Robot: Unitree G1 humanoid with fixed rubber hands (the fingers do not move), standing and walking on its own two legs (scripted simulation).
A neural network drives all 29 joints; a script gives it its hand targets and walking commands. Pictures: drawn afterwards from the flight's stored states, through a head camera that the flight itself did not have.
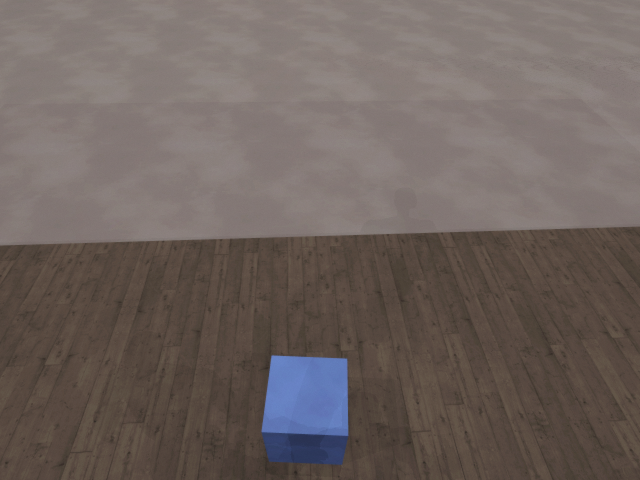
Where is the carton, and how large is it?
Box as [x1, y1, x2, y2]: [262, 355, 347, 464]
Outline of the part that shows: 272,355 262,424 262,435 269,461 341,464 347,439 346,359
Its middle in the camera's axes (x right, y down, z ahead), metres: -0.04 +0.49 +1.10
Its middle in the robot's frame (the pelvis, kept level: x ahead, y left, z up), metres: +0.47 +0.03 -0.66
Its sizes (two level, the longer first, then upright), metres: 0.210 0.200 0.250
